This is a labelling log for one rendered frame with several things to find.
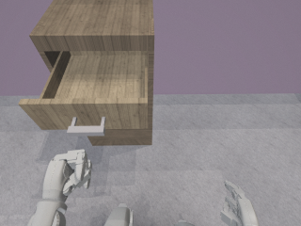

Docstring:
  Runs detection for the drawer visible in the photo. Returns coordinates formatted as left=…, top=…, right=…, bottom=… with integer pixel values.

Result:
left=18, top=51, right=149, bottom=130

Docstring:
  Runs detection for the handle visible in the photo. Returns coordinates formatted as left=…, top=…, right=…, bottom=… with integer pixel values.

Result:
left=67, top=117, right=106, bottom=137

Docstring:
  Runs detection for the right robot hand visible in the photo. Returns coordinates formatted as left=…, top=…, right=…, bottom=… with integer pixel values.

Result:
left=221, top=180, right=260, bottom=226

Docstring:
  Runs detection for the cabinet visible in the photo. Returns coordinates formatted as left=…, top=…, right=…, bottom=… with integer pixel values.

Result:
left=29, top=0, right=155, bottom=146

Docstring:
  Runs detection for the left robot thigh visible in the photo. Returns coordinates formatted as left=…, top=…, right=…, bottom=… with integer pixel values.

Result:
left=103, top=206, right=134, bottom=226

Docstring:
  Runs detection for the robot left forearm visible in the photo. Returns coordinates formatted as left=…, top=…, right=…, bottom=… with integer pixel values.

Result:
left=27, top=199, right=68, bottom=226

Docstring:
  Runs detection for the left robot shin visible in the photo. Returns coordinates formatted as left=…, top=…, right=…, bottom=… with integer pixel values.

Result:
left=118, top=203, right=128, bottom=207

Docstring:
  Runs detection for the left robot hand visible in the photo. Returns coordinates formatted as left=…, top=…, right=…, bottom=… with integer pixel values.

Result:
left=42, top=149, right=92, bottom=202

